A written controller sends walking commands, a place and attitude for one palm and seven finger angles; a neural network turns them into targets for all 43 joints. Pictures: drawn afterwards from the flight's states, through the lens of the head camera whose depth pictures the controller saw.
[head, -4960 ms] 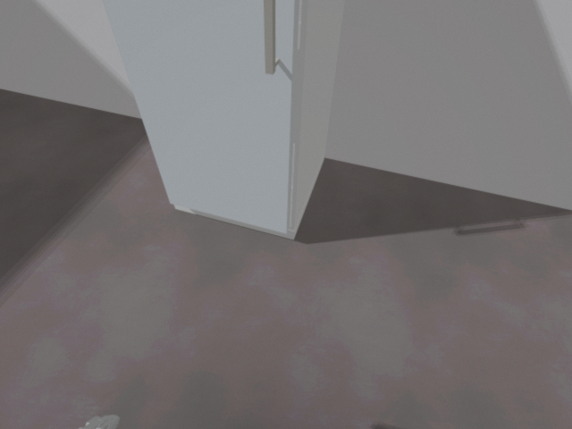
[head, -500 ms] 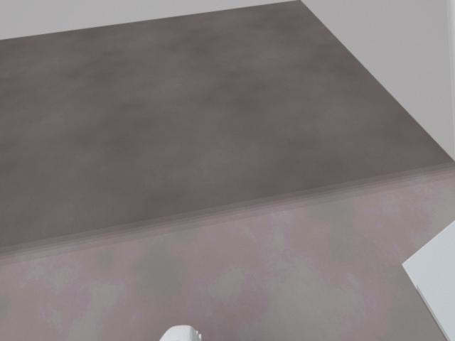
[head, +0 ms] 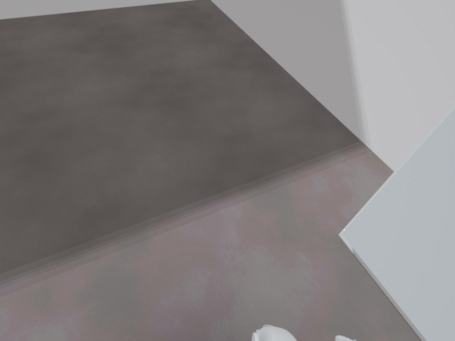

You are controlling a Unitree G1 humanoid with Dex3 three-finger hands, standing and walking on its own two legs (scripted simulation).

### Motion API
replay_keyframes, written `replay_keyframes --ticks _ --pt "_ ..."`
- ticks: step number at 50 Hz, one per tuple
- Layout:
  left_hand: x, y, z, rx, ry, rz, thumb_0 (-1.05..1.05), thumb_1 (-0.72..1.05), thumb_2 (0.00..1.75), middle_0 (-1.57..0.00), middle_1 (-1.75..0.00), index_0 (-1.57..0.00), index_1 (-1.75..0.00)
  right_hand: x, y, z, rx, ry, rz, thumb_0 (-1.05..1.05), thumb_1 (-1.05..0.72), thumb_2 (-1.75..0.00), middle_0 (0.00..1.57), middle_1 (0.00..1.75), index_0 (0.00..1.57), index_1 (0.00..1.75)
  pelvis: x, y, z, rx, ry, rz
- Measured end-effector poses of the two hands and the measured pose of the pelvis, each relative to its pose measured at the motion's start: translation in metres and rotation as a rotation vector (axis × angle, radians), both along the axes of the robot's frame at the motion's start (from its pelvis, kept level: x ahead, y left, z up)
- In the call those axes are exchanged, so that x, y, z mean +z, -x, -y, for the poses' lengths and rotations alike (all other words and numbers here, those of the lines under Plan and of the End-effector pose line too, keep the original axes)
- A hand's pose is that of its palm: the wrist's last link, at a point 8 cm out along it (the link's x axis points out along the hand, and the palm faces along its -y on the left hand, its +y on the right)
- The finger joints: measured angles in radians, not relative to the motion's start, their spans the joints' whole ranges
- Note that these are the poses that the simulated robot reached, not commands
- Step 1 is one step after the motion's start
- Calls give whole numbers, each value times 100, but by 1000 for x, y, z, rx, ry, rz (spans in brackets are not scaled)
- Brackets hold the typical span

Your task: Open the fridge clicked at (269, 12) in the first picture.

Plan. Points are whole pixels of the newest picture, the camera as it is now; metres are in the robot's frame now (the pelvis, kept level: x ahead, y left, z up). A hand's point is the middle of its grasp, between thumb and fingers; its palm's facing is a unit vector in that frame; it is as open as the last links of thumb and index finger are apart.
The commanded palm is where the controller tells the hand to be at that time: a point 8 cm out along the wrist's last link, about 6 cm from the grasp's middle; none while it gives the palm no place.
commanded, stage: turn to face it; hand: right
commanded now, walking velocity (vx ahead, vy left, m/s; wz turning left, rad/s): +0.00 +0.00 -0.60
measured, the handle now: out of the picture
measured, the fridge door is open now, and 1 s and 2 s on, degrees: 0 0 0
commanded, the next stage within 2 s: take the last steps up to it in 1.58 s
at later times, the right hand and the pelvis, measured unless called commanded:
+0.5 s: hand out of the picture -0.02 -0.29 -0.17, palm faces +0.35 +0.90 -0.27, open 7.4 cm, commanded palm none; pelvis -0.01 -0.05 +0.00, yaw -18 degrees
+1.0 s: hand out of the picture -0.03 -0.22 -0.15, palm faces +0.56 +0.78 -0.27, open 7.4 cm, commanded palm none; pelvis +0.00 -0.01 +0.00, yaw -37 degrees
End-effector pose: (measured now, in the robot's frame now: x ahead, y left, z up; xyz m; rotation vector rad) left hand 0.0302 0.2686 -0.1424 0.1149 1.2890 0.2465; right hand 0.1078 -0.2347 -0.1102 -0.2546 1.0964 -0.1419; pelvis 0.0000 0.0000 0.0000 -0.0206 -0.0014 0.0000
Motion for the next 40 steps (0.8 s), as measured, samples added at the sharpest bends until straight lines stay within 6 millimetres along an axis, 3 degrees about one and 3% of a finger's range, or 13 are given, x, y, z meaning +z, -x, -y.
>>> replay_keyframes --ticks 4,8,14,18,23,28,36,40 --pt "5 -29 -3 -89 -17 8 1 91 90 -20 -30 -20 -30 -4 36 6 -74 -7 -48 1 -90 -90 20 30 20 30 2 2 0 -62 12 4" --pt "9 -65 9 -192 -35 23 1 91 90 -20 -30 -20 -30 -14 79 20 -159 -21 -112 1 -90 -90 20 30 20 30 -1 5 8 -121 9 0" --pt "15 -127 57 -364 -74 123 1 91 90 -20 -30 -20 -30 -42 144 59 -305 -47 -209 1 -90 -90 20 30 20 30 -16 8 35 -207 -20 -16" --pt "26 -146 88 -432 -79 185 1 91 90 -20 -30 -20 -30 -47 168 81 -376 -42 -259 1 -90 -90 20 30 20 30 -15 12 46 -243 -27 -11" --pt "33 -146 111 -478 -64 173 1 90 90 -20 -30 -20 -30 -33 162 95 -416 -40 -193 1 -91 -90 20 30 20 30 -4 12 52 -300 -45 -7" --pt "27 -139 119 -500 -28 139 1 90 90 -21 -30 -21 -30 -21 143 96 -436 -28 -106 1 -91 -90 20 30 20 30 0 10 51 -353 -40 -9" --pt "1 -128 96 -511 17 52 1 90 90 -21 -30 -21 -30 -7 105 74 -457 5 23 1 -91 -90 20 30 20 30 -6 1 28 -449 -19 -12" --pt "-13 -133 79 -533 27 13 1 90 90 -21 -30 -21 -30 0 106 55 -477 32 66 1 -90 -90 20 30 20 30 -11 -3 14 -512 -9 -2"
